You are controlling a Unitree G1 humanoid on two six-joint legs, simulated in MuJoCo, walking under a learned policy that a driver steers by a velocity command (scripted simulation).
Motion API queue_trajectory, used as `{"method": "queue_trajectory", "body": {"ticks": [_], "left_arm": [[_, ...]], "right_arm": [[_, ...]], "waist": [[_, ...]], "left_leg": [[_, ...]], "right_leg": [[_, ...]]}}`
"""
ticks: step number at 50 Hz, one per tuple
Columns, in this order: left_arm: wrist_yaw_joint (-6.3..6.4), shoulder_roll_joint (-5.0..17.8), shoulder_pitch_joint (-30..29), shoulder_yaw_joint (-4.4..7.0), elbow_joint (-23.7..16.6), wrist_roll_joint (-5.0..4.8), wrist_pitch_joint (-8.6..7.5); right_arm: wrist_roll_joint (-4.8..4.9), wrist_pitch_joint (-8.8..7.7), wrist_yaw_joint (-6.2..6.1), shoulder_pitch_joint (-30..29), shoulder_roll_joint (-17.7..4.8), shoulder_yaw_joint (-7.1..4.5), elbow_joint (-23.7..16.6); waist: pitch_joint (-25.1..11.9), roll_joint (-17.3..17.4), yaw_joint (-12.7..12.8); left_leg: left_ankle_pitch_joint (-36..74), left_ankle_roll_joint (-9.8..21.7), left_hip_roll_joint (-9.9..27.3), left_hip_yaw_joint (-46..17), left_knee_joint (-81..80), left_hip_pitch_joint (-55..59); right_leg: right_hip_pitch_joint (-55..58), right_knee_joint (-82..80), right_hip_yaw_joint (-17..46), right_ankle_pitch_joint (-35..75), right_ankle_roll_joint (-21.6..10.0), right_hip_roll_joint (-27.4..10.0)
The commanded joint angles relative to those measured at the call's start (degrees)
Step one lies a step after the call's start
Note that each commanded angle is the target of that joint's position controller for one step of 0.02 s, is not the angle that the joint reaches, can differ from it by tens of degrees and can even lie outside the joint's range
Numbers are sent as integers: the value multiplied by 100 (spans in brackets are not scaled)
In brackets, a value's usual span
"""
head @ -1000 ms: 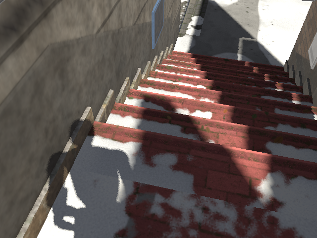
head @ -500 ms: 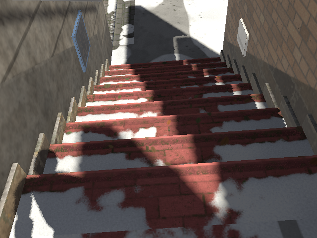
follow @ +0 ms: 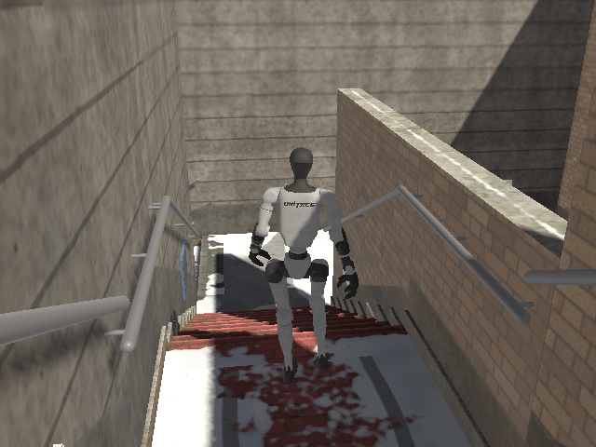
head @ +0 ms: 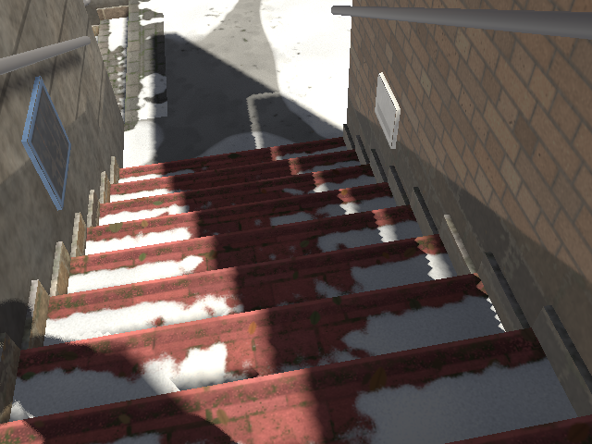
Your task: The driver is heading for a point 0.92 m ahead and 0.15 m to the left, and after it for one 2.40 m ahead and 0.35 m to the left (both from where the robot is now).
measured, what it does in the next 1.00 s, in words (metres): goes down, turning left: right foot, then left foot 0.16 m lower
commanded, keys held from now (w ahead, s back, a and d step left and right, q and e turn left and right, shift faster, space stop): w+q+shift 0.58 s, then w+e+shift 0.42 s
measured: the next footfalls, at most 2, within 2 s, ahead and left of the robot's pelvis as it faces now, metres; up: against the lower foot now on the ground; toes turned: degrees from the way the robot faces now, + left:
right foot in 0.22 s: +0.39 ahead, -0.16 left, +0.00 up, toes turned +14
left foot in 0.64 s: +0.62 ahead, +0.10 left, -0.16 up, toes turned +36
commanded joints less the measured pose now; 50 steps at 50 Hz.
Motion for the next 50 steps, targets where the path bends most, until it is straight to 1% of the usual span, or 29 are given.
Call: {"method": "queue_trajectory", "body": {"ticks": [1, 4, 8, 11, 12, 13, 14, 15, 17, 20, 22, 24, 25, 27, 30, 31, 32, 33, 34, 36, 37, 38, 40, 42, 44, 47, 48, 49, 50], "left_arm": [[-31, 460, -317, -33, -708, 9, 79], [-104, 261, -1069, -174, -995, -186, 54], [-57, 478, -1114, -109, -1089, -209, 29], [99, 1358, 2488, 370, -131, -160, -97], [195, 1598, 2740, 426, -78, -67, -138], [119, 1359, 2111, 348, -372, -46, -152], [91, 1161, 1579, 398, -429, -183, -152], [20, 823, 1202, 354, -390, -230, -159], [15, 700, 1150, 342, -85, -223, -227], [34, 826, 1288, 426, 203, -449, -331], [72, 1035, 1600, 492, 518, -341, -289], [67, 480, 1830, 309, 745, -332, -489], [91, 412, 1471, 259, 725, -382, -544], [173, 722, 1006, 277, 737, -305, -493], [264, 1088, 1665, 293, 1112, -278, -279], [304, 1195, 1687, 316, 1242, -235, -167], [355, 1435, 1223, 429, 1219, -224, 49], [355, 948, 1127, 362, 1006, -257, 164], [336, 740, 2160, 207, 690, -261, 110], [263, 1218, 2059, 435, 1131, -22, -5], [118, 970, 2338, 429, 1165, 19, 34], [116, 739, 2326, 383, 1142, 233, 169], [157, 812, 1684, 406, 1015, -32, 340], [-118, 507, 941, 374, 848, -304, 240], [-165, 95, 985, 231, 890, -393, 307], [73, 494, 3522, 406, 1859, -156, 496], [145, 818, 4904, 623, 2265, -129, 576], [83, 690, 5088, 588, 2181, -304, 516], [114, 889, 3708, 430, 2076, -370, 403]], "right_arm": [[48, -250, -40, -225, -541, -53, -509], [117, -266, 6, -149, -665, -117, -593], [182, -155, 19, 230, -947, -205, -619], [120, -174, -5, -1091, -1359, -291, -1003], [117, -209, 15, -643, -214, -75, -1085], [288, -195, -142, 275, 182, 98, -1138], [132, -106, -182, -71, -266, 39, -1140], [-42, 67, -103, -543, -581, -83, -1115], [-114, 296, 48, -1029, -450, -142, -1315], [-127, 476, 243, -1593, -279, -70, -1661], [-267, 502, 284, -1535, -314, -98, -1617], [-250, 357, 407, -2073, -250, -98, -1742], [-207, 294, 499, -2023, -22, 17, -1729], [33, 343, 602, -1545, -89, 23, -1321], [-281, 468, 319, -892, -277, 4, -848], [-267, 502, 159, 279, -543, -117, -453], [-335, 446, 33, 1140, -961, -295, -207], [-201, 342, 3, 1046, -1456, -355, -116], [-2, 207, -100, 701, -1465, -267, -192], [-67, 78, -125, 80, -884, -121, -158], [10, 86, -141, -654, -809, -52, -230], [24, 5, -155, -851, -967, -97, -177], [-112, -324, -19, -779, -553, -10, -12], [154, -571, -194, -1254, -44, 191, 58], [228, -575, -278, -1119, -178, 213, 212], [106, -503, -205, -1611, -511, 161, 224], [62, -441, -207, -2203, -787, 47, 107], [-13, -273, -250, -2834, -354, 85, 1], [69, -278, -336, -2364, 332, 281, -795]], "waist": [[561, -56, 441], [553, 254, 171], [162, 413, -47], [-1421, 306, 1989], [-1568, -1040, 1577], [-1846, -1806, 745], [-1367, -1286, 664], [-602, -394, 540], [307, -372, 343], [479, -509, 197], [93, -610, 250], [299, -199, 350], [297, 201, 28], [195, -99, -284], [-13, 31, -359], [-449, -54, -846], [-212, 226, -1516], [128, 1352, -1277], [-490, 1582, -259], [158, -275, -5], [199, -468, 616], [452, 283, 670], [492, -163, 536], [518, -70, 709], [526, 260, 622], [-119, 322, 1615], [-229, -247, 2616], [557, -1461, 3226], [1061, -2907, 1332]], "left_leg": [[-95, 1108, 1605, -2542, -1750, -888], [1051, 674, 1191, -1957, -1808, -1689], [2923, 344, 1298, -2046, -1094, -518], [4372, -114, 926, -1545, 3045, -1291], [-640, -191, 495, -1245, 5242, -2252], [-1634, -274, 733, -656, 6276, -3054], [-841, -245, 948, -428, 6205, -3473], [-414, -233, 1259, -532, 5857, -3357], [-80, -259, 1475, -584, 5285, -3441], [477, -248, 1628, -245, 3772, -3101], [1206, -129, 1482, 243, 3995, -2949], [3601, 47, 1460, 301, 2398, -2748], [5267, 23, 1348, 452, 1474, -1172], [5690, -53, 1056, 947, 1702, 478], [4372, 108, 714, 1334, 1609, 1255], [3789, 262, 789, 880, 1092, 2115], [3070, 865, 1342, -223, 336, 2992], [4914, 735, 1789, -446, 502, 3628], [7381, 362, 2540, -1143, 1635, 4366], [4553, 181, 2504, -1373, 899, 2708], [3908, 383, 2434, -1209, 286, 1433], [4368, 851, 2954, -1638, 439, 495], [3163, 806, 2605, -1296, 808, -667], [-16, -39, 1601, 277, 942, -2348], [-161, -193, 1632, 523, 1323, -2608], [3690, -432, 1808, 1058, 4169, -2230], [4717, -504, 1716, 1222, 6430, -2679], [204, -540, 622, 1465, 10463, -3290], [-2205, -533, 394, 591, 10047, -4941]], "right_leg": [[-570, -1294, -161, 329, 262, -365], [886, -2858, -533, 1955, 342, -124], [1537, -3611, -526, 1990, 333, 265], [4810, -3279, -277, 1240, 13, 178], [5513, -3664, 1182, 190, -272, -1440], [5544, -4079, 3055, 1597, -572, -2754], [4525, -4991, 3716, 364, -830, -2585], [3584, -5169, 2936, -105, -912, -2171], [2494, -4763, 1509, 1359, -833, -1757], [1901, -5109, 261, 1600, -448, -1432], [2419, -4711, -262, 2427, -525, -1505], [2312, -4519, -991, 628, -169, -999], [963, -4407, -1518, -531, 36, -663], [69, -3975, -1820, -682, 115, -686], [989, -1663, -1999, 2379, 147, -904], [1174, -288, -1860, 3539, 107, -939], [134, 2831, -1615, 2360, 134, -653], [-1525, 4466, -1356, -2510, -66, 119], [-2450, 3295, -113, -2174, -156, -187], [-2189, 1524, 349, -602, -344, -221], [-1369, 99, 272, 26, -97, -350], [-989, -263, 348, -166, 98, -434], [-512, -1063, 244, 1638, 100, -453], [1575, -3269, -165, 5093, -25, -358], [2403, -3134, -621, 5483, -140, -46], [4213, -1942, -1680, 3812, -584, 714], [5141, -2421, -1465, 2818, -1021, 580], [4489, -4548, -504, 2882, -1796, 30], [4448, -3263, 1233, 6953, -1644, -371]]}}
